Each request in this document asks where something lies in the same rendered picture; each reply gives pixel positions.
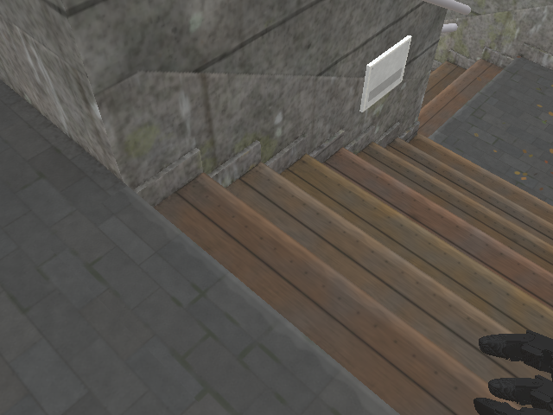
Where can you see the right robot hand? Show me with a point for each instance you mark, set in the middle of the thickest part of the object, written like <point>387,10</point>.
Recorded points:
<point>534,350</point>

